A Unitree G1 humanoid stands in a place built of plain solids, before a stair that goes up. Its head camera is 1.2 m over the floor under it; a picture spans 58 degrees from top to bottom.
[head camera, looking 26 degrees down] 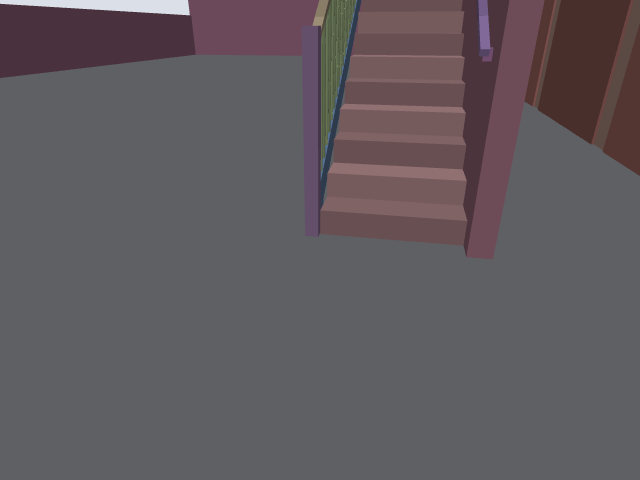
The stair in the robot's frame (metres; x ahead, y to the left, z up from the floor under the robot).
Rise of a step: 0.17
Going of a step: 0.26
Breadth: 0.90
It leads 11 degrees to the right of straight ahead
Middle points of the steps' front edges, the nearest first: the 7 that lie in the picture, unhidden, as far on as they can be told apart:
2.46 -0.44 0.17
2.72 -0.49 0.33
2.97 -0.54 0.50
3.22 -0.59 0.67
3.47 -0.64 0.83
3.72 -0.68 1.00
3.98 -0.73 1.17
